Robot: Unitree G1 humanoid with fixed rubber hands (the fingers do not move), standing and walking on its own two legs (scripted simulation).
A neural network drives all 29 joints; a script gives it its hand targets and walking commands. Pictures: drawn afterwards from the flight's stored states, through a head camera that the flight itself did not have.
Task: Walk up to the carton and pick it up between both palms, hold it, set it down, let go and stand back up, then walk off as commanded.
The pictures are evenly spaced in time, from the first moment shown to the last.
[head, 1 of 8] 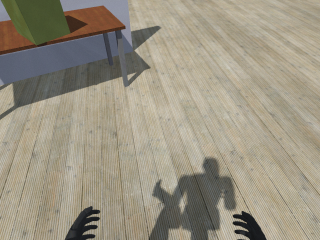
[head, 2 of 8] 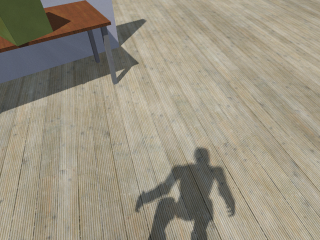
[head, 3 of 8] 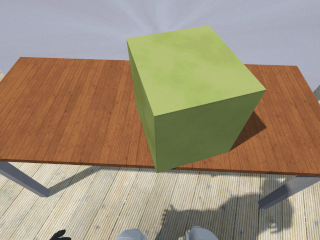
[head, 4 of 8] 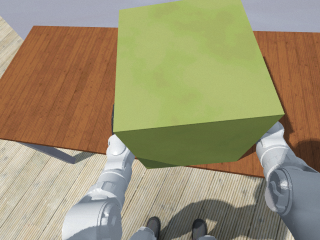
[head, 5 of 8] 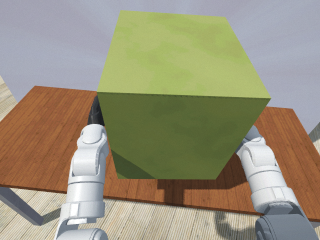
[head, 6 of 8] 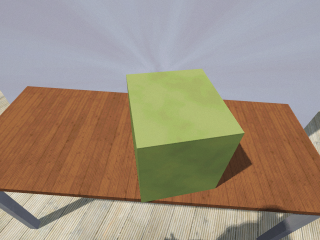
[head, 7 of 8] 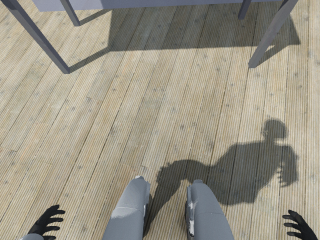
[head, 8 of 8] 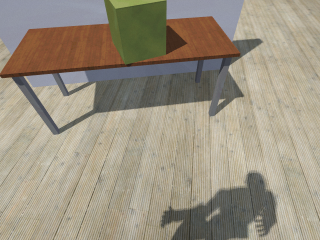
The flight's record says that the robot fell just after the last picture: no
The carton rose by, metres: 0.27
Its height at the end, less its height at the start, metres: +0.00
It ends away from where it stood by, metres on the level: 0.03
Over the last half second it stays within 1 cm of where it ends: yes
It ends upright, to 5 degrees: yes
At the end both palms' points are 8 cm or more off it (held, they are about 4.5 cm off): yes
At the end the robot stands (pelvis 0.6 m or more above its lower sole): yes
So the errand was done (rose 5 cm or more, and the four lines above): yes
